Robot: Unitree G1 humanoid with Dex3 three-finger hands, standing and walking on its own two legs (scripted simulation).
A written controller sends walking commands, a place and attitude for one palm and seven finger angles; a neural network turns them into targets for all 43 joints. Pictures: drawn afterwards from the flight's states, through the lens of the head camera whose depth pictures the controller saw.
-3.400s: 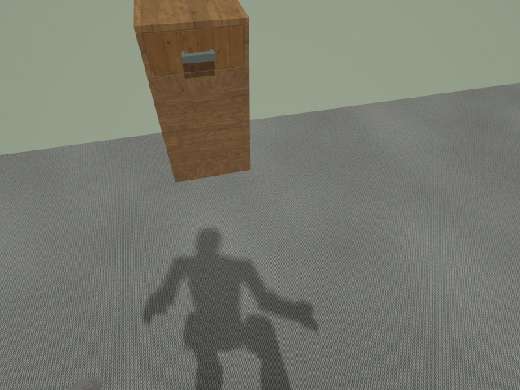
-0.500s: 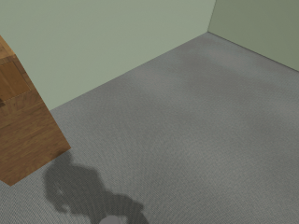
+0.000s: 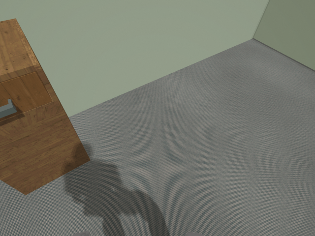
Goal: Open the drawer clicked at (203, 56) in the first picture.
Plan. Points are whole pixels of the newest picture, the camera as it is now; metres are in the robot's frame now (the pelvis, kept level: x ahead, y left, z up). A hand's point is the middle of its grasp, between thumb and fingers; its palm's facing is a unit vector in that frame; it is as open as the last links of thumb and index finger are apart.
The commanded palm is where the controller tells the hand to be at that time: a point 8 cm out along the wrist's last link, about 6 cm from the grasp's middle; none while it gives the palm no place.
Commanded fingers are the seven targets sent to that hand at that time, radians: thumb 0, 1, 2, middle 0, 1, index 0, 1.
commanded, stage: turn to face it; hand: left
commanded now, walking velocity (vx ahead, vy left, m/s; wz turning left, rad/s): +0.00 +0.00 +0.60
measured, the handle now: out of the picture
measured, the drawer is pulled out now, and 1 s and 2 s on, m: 0.00 0.00 0.00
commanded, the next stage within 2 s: take the last steps up to it in 0.90 s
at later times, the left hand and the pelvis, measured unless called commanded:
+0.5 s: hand out of the picture -0.03 +0.18 -0.17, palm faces +0.36 -0.89 -0.27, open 7.4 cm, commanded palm none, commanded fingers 0.00 0.90 0.90 -0.20 -0.30 -0.20 -0.30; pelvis +0.00 -0.03 -0.01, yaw +20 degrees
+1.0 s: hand out of the picture -0.03 +0.18 -0.16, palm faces +0.50 -0.82 -0.28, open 7.4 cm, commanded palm none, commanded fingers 0.00 0.90 0.90 -0.20 -0.30 -0.20 -0.30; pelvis +0.01 -0.03 -0.01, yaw +29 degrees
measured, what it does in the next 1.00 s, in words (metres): steps on the spot, turning left: right foot, then left foot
